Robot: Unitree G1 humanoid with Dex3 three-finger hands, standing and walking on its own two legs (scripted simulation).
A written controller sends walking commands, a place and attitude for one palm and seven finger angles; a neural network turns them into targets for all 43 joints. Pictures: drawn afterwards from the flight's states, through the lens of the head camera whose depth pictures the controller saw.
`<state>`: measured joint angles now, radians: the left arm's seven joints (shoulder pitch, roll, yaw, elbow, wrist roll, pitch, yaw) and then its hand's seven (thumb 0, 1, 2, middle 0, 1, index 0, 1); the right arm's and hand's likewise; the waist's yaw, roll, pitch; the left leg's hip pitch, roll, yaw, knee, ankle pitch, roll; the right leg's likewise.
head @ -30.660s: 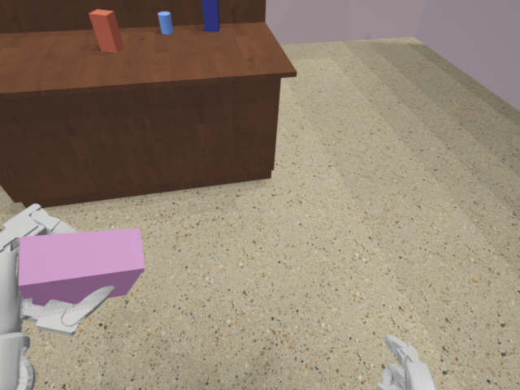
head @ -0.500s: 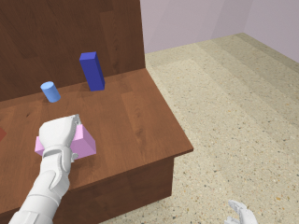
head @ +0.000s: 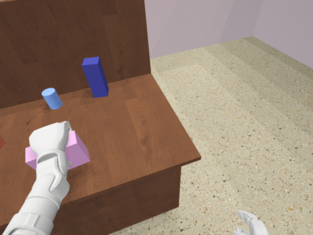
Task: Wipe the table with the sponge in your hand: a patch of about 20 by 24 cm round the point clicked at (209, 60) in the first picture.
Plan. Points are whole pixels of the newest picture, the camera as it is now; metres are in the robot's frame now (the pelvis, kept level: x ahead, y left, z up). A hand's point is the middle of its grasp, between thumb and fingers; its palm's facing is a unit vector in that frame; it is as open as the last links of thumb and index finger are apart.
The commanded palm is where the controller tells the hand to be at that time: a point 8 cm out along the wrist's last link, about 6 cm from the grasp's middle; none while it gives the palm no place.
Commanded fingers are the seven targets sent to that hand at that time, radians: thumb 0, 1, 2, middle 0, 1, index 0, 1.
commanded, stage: move the sponge above the wiping area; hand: left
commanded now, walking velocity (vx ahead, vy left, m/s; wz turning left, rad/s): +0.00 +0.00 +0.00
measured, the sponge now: (63, 157) +0.31 +0.31 +0.02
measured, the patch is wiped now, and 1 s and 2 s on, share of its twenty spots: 0.00 0.00 0.00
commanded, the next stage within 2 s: lower the sponge onto the table in 1.46 s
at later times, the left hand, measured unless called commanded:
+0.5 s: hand (59, 154) +0.30 +0.30 +0.05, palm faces -0.04 -0.02 -1.00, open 9.1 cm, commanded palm +0.28 +0.27 +0.10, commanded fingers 0.00 0.10 1.30 -1.20 -1.60 -1.20 -1.60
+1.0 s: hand (62, 167) +0.28 +0.30 +0.02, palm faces -0.20 -0.11 -0.97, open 9.0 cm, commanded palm +0.27 +0.28 +0.10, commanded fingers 0.00 0.10 1.30 -1.20 -1.60 -1.20 -1.60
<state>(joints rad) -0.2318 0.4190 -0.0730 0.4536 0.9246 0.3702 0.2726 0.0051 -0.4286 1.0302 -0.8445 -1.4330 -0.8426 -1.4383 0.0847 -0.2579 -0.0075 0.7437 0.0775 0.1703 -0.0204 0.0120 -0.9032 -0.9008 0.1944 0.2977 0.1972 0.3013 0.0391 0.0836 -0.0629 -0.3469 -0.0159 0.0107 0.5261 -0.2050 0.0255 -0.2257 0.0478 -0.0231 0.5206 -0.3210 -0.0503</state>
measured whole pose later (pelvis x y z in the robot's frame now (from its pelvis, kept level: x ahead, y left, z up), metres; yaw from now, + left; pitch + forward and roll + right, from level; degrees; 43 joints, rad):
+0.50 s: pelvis +0.00 -0.01 +0.00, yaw +1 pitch +1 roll +0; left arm -0.22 0.42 -0.11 0.47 0.91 0.47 0.19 0.00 -0.43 1.03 -0.85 -1.44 -0.85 -1.45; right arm 0.08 -0.26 0.00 0.73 0.09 0.19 -0.02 0.01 -0.90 -0.90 0.19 0.30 0.20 0.30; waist 0.03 0.09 -0.06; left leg -0.33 -0.02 0.00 0.51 -0.20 0.02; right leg -0.21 0.05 -0.03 0.50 -0.32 -0.06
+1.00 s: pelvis +0.00 -0.01 +0.00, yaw +1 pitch +1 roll +0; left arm -0.21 0.44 -0.14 0.49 0.88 0.44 0.07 0.00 -0.43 1.03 -0.85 -1.45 -0.85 -1.46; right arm 0.07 -0.28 0.01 0.71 0.10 0.17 -0.04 0.01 -0.90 -0.90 0.20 0.30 0.20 0.30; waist 0.03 0.09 -0.04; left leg -0.32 -0.01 -0.02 0.50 -0.19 0.02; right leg -0.19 0.06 -0.05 0.49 -0.31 -0.06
